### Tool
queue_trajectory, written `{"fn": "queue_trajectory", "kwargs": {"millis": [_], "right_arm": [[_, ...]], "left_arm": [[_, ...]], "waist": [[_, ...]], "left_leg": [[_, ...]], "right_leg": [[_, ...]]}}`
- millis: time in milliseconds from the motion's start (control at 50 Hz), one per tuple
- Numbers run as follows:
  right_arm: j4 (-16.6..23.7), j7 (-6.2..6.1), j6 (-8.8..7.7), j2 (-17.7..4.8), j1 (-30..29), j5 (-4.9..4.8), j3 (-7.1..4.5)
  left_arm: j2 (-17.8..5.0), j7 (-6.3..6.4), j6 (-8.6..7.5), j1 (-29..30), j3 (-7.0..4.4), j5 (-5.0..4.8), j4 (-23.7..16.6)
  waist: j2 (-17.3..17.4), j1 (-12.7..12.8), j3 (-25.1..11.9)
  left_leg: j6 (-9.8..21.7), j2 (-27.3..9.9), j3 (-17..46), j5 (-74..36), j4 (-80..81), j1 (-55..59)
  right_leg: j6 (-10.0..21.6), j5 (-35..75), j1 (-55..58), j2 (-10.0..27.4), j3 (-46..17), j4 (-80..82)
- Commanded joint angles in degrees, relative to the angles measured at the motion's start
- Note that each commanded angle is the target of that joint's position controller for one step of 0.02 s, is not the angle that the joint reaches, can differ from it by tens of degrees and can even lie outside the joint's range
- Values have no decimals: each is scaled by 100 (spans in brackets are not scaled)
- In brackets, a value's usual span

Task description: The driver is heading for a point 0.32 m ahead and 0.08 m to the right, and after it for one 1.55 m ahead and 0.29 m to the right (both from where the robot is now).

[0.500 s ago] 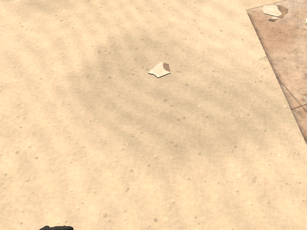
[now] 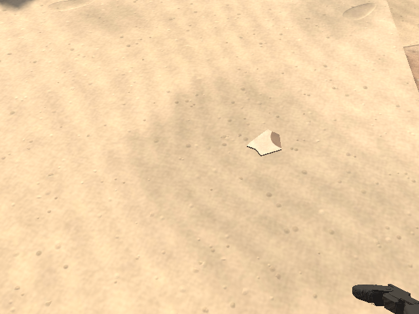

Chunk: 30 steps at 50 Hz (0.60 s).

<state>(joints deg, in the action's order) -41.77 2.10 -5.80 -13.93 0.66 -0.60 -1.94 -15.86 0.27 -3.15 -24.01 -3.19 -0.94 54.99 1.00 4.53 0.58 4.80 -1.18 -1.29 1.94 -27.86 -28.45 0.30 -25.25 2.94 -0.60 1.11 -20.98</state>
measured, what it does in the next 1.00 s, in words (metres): walks ahead, turning right: right foot, then left foot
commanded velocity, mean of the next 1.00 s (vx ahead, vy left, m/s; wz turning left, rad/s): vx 0.21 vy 0.00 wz -0.32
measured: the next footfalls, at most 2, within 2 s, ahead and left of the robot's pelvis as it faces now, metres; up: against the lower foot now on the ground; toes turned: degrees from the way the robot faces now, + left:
right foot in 0.48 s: +0.37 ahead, -0.13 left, +0.00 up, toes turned -17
left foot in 0.90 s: +0.40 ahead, +0.11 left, +0.00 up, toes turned -21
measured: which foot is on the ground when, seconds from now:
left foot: down 0.00-0.48, up 0.50-0.88, down 0.90-1.00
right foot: down 0.00-0.00, up 0.02-0.46, down 0.48-1.00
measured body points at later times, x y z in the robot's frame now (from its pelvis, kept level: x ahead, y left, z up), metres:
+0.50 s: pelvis +0.23 -0.01 +0.00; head +0.27 -0.03 +0.45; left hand +0.46 +0.20 -0.09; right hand +0.24 -0.31 -0.13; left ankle +0.13 +0.11 -0.71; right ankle +0.33 -0.12 -0.73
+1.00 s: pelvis +0.32 +0.00 +0.01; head +0.33 +0.01 +0.46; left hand +0.54 +0.17 -0.11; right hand +0.30 -0.29 -0.11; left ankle +0.36 +0.12 -0.72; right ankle +0.33 -0.12 -0.72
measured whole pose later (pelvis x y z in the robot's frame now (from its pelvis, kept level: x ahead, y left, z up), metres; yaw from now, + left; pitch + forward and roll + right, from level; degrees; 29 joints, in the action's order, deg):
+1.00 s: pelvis +0.32 +0.00 +0.01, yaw -21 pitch +1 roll +0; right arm -49.7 -1.1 -0.5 -13.7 13.4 1.4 -2.6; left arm -13.2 0.3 0.3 -8.9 -2.1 1.3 42.2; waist -1.9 -0.1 -0.1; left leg -1.6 -1.8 0.9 17.2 -32.5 -16.4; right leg 1.2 -10.2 -20.5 -3.2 -2.8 -30.0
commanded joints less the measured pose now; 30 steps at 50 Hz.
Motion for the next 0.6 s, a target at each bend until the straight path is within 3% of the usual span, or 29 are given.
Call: {"fn": "queue_trajectory", "kwargs": {"millis": [20, 40, 60, 80, 100, 120, 160, 240, 280, 320, 400, 440, 460, 480, 500, 520, 540, 560, 580, 600], "right_arm": [[-276, -110, -5, -1829, 2463, 138, -596], [-290, -112, 31, -1304, 2574, 69, -468], [-257, -135, 27, -1045, 2134, 40, -376], [-199, -147, 18, -864, 1704, 49, -316], [-205, -125, -8, -668, 1357, 77, -262], [-211, -106, -58, -525, 1135, 120, -222], [-298, -84, -130, -535, 1011, 144, -252], [-444, -204, -145, -744, 943, 207, -318], [-444, -300, -73, -834, 867, 187, -331], [-499, -387, 3, -930, 1044, 144, -345], [-562, -458, 231, -1134, 1163, -11, -421], [-495, -506, 340, -1229, 1017, -94, -472], [-450, -529, 393, -1221, 934, -118, -479], [-440, -519, 419, -1113, 1020, -105, -442], [-312, -470, 375, -814, 1278, 133, -324], [-160, -359, 313, -435, 1863, 267, -178], [-246, -271, 284, -883, 1482, 106, -267], [-131, -264, 311, -943, 1109, -57, -287], [-207, -335, 373, -881, 1016, -13, -290], [-223, -407, 462, -947, 962, 61, -325]], "left_arm": [[29, -15, -155, -451, 136, 80, -520], [-395, -50, -274, -332, 47, -54, -392], [-831, -58, -317, 218, -90, -208, -565], [-811, -35, -311, 575, -95, -202, -652], [-724, -3, -259, 735, -117, -127, -671], [-649, 20, -159, 607, -154, -88, -628], [-349, 24, 7, 391, -126, -93, -578], [-308, 41, 93, 720, -173, 9, -840], [-188, -39, 56, 1020, -132, 45, -978], [-67, -140, 46, 1498, -80, 75, -1183], [-260, -311, 112, 1769, -145, 82, -1542], [-464, -366, 125, 1514, -236, 102, -1610], [-614, -374, 107, 1098, -318, 89, -1545], [-897, -310, 71, 533, -451, 106, -1417], [-1513, -150, 86, 272, -600, 135, -1476], [-1833, -126, 88, 563, -591, 236, -1683], [-1379, -171, 124, 581, -493, 178, -1828], [-1106, -170, 124, 1005, -403, 129, -1913], [-857, -137, 160, 1303, -332, 41, -1920], [-689, -98, 200, 1505, -271, 25, -1941]], "waist": [[1219, -1010, -2210], [1190, -1192, -2504], [822, -1153, -1423], [477, -973, -885], [315, -790, -450], [450, -572, -274], [460, -388, -130], [266, -248, 131], [288, -311, 115], [224, -531, 76], [300, -580, -69], [398, -392, -216], [342, -175, -405], [17, 85, -715], [-1042, 23, -1221], [-1725, -537, -2076], [-744, -89, -2481], [-523, -172, -1813], [-63, -328, -1246], [-152, -438, -919]], "left_leg": [[1354, -2143, 3215, 477, 127, 5317], [1469, -2350, 4233, 1255, 796, 5297], [1139, -2141, 3300, 1389, 952, 4458], [919, -1892, 2516, 1205, 1133, 3574], [791, -1662, 1984, 954, 1399, 2796], [672, -1469, 1522, 740, 1627, 2293], [678, -1379, 991, 371, 1957, 1770], [641, -1266, -119, -1871, 1875, 1657], [488, -1033, -687, -2240, 1764, 1574], [462, -1057, -874, -2386, 1623, 1766], [392, -1433, -837, -2652, 1009, 2693], [264, -1492, -838, -3338, 313, 2880], [130, -1364, -907, -3477, -380, 2859], [-149, -992, -1056, -2977, -1483, 2603], [-559, -537, -1097, -359, -3225, 1231], [-875, 574, -263, 4085, -5054, -583], [-753, 314, 706, 3757, -5360, -781], [-650, 107, 636, 3229, -5178, -1054], [-660, -141, 548, 2833, -4729, -1041], [-683, -269, 538, 2577, -4301, -790]], "right_leg": [[124, 784, -3610, -101, -60, -4490], [143, -806, -4298, -102, -870, -5326], [200, -459, -4741, 206, -873, -5549], [208, 91, -4624, 518, -709, -5307], [178, 441, -4409, 681, -657, -4956], [170, 712, -4056, 838, -714, -4718], [122, 971, -3720, 897, -703, -4567], [-59, 1866, -4008, 774, -681, -3735], [-71, 2584, -3661, 677, -327, -2782], [-58, 3072, -3485, 563, -58, -2121], [126, 2440, -3588, 444, 63, -1577], [316, 1820, -3257, 220, 247, -1430], [451, 1860, -2760, 26, 348, -1102], [647, 2786, -1867, -166, 306, -489], [1109, 5633, -436, 953, -1228, -695], [2478, 6685, 1046, 2287, -3705, -693], [2373, 5532, 869, 2101, -3484, -349], [2071, 4669, 246, 1897, -2783, -199], [1719, 3871, -498, 1615, -2297, -50], [1552, 3317, -1208, 1429, -2033, 117]]}}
